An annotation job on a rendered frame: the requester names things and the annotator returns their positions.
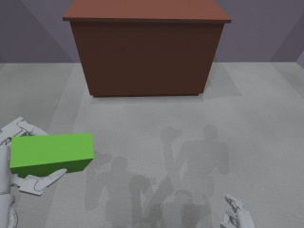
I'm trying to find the robot left forearm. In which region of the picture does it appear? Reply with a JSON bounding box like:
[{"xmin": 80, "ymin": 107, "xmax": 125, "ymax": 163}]
[{"xmin": 0, "ymin": 194, "xmax": 18, "ymax": 228}]

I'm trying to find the left robot hand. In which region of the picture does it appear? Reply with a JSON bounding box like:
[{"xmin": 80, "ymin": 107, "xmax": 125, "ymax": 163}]
[{"xmin": 0, "ymin": 117, "xmax": 67, "ymax": 197}]

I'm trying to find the sponge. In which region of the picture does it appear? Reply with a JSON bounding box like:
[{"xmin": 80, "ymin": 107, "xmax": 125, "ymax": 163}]
[{"xmin": 9, "ymin": 133, "xmax": 94, "ymax": 179}]

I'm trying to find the right robot hand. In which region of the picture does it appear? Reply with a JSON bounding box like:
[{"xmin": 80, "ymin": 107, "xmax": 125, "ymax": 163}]
[{"xmin": 220, "ymin": 194, "xmax": 256, "ymax": 228}]

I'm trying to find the table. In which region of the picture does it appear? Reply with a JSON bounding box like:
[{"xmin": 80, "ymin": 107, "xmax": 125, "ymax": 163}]
[{"xmin": 62, "ymin": 0, "xmax": 232, "ymax": 98}]

